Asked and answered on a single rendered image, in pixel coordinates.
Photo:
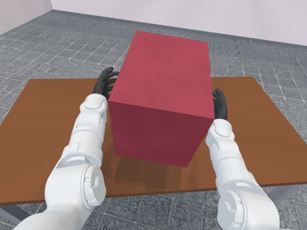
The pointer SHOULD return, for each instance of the left robot forearm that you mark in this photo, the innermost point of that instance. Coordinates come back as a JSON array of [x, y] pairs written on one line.
[[87, 135]]

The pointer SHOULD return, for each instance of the robot left upper arm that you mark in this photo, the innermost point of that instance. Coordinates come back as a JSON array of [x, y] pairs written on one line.
[[71, 195]]

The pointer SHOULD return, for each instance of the table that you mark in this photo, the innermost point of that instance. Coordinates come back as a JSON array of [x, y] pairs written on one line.
[[39, 125]]

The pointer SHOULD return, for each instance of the carton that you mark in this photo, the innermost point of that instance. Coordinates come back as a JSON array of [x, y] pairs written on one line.
[[161, 105]]

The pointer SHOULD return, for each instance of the robot right hand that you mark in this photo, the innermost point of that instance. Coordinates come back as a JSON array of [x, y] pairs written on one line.
[[220, 106]]

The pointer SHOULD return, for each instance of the robot right upper arm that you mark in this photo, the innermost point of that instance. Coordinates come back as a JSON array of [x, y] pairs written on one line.
[[242, 210]]

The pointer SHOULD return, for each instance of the robot left hand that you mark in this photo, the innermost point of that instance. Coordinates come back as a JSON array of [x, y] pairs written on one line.
[[101, 87]]

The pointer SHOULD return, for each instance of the right robot forearm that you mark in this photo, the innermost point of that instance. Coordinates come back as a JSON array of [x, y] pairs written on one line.
[[227, 161]]

